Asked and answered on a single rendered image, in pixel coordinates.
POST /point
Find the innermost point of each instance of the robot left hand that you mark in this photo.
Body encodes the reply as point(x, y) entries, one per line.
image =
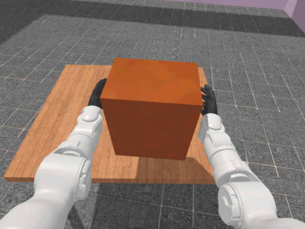
point(95, 96)

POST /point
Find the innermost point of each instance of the robot left upper arm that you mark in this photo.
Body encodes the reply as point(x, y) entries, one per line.
point(62, 181)

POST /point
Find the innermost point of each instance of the left robot forearm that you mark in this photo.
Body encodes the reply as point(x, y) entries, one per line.
point(84, 138)

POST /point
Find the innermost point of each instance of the right robot forearm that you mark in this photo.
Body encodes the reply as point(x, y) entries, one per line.
point(226, 164)

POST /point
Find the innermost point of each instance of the table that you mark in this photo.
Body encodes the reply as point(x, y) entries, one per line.
point(58, 118)

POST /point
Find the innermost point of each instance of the robot right upper arm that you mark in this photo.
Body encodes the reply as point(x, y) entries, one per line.
point(250, 205)

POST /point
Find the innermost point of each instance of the robot right hand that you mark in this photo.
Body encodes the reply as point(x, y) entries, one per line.
point(209, 105)

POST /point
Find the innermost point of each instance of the carton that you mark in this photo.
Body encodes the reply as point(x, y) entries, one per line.
point(152, 107)

